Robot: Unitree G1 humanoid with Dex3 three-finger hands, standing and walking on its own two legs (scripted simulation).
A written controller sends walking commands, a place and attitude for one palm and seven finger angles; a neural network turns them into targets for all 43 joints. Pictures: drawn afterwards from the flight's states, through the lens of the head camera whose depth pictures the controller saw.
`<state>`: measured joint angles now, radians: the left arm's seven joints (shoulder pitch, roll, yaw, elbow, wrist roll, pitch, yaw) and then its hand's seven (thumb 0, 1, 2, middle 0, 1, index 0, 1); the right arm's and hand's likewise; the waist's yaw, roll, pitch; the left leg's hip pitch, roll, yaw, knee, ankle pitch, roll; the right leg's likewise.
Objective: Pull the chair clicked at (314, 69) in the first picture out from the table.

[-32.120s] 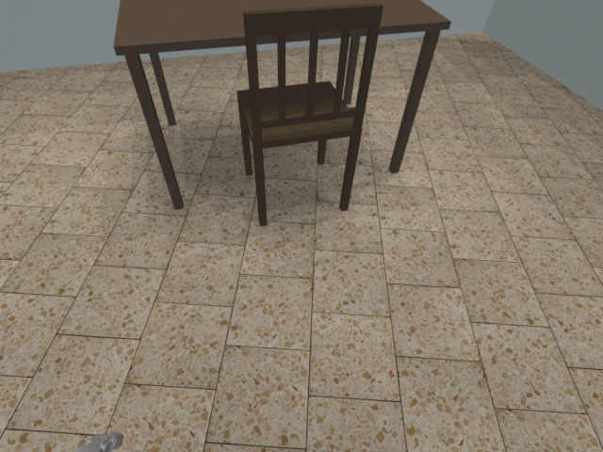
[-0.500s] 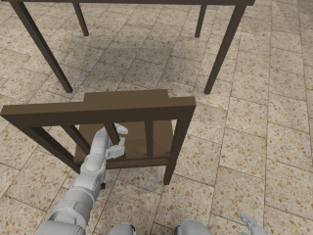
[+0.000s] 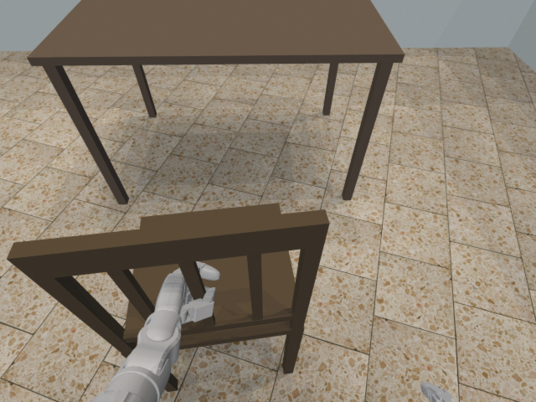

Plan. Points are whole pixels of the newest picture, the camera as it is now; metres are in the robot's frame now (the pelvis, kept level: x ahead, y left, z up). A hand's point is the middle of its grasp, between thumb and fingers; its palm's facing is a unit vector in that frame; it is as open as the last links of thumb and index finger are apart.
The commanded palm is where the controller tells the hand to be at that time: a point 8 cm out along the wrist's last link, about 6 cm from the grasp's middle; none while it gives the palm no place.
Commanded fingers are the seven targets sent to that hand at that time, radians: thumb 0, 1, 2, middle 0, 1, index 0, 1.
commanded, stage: stop walking, hand still on the chair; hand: left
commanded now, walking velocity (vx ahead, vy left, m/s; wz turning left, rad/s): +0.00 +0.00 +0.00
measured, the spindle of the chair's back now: (199, 295) +0.31 +0.14 -0.09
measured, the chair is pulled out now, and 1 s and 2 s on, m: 0.60 0.60 0.60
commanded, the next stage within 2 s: open the thumb and straighten the fingers in 0.38 s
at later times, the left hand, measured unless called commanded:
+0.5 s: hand (207, 302) +0.29 +0.11 -0.06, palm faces -0.04 -0.99 -0.16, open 5.4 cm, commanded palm +0.27 +0.17 -0.04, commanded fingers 0.00 0.66 0.78 -0.50 -1.45 -0.50 -1.45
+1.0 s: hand (203, 293) +0.30 +0.12 -0.07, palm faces -0.05 -0.99 -0.14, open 14.6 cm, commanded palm +0.29 +0.19 -0.05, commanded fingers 0.00 -0.55 0.20 -0.08 -0.22 -0.08 -0.22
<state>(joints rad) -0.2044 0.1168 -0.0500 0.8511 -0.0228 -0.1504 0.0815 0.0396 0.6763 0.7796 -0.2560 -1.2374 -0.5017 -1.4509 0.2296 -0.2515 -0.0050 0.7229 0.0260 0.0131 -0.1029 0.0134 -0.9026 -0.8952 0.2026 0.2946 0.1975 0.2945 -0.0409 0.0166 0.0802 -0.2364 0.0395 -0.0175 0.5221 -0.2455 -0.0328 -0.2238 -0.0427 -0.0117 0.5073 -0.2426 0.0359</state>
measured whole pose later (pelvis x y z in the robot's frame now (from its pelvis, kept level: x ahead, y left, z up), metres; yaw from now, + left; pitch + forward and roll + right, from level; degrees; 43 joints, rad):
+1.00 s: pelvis +0.04 +0.00 -0.03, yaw +0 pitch +9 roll +0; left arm 0.06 0.16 -0.03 0.35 -0.07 0.01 0.01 0.00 -0.46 0.23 -0.28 -0.86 -0.30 -0.88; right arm 0.24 -0.25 0.01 0.60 0.03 -0.08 -0.04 0.02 -0.90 -0.89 0.20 0.30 0.20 0.29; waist -0.05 0.05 -0.07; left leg -0.53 0.03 -0.02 0.77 -0.40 -0.04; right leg -0.52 -0.05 -0.01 0.77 -0.41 0.04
